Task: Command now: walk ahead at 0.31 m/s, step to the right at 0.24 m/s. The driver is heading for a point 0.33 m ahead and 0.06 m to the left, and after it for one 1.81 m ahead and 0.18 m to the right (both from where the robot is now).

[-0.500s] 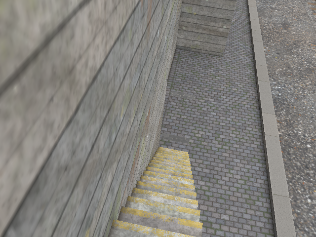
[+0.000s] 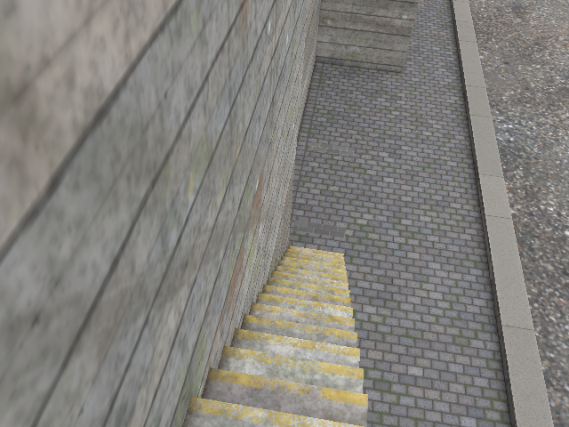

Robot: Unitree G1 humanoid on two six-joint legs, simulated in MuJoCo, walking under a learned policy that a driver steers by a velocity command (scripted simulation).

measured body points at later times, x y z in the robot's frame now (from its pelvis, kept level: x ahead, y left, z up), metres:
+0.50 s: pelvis +0.21 +0.01 -0.09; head +0.23 +0.03 +0.36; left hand +0.21 +0.25 -0.24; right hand +0.32 -0.23 -0.21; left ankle +0.16 +0.09 -0.80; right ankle +0.12 -0.12 -0.75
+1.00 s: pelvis +0.38 -0.01 -0.35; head +0.34 +0.02 +0.10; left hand +0.34 +0.21 -0.52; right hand +0.52 -0.27 -0.45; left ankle +0.56 +0.12 -1.01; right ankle +0.30 -0.09 -1.02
